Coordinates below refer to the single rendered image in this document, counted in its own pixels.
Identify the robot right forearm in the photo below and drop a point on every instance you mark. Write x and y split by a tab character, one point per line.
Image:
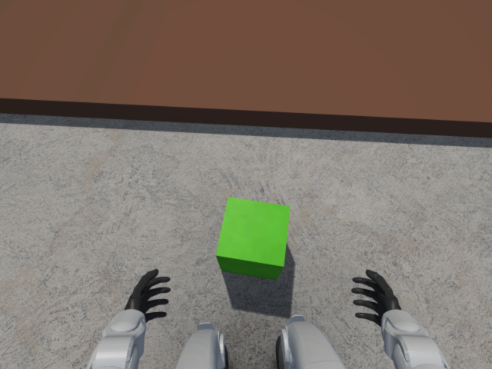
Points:
408	344

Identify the robot left forearm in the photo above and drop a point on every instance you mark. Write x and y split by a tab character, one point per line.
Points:
122	342

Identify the robot right shin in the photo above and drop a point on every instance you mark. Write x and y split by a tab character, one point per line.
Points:
293	319

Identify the robot left hand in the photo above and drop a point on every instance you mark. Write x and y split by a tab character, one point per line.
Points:
141	293

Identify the robot right hand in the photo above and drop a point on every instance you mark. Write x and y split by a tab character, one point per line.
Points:
382	294

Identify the carton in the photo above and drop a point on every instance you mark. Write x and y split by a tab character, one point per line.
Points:
253	238

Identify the right robot thigh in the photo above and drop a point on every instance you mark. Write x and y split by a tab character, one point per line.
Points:
304	345

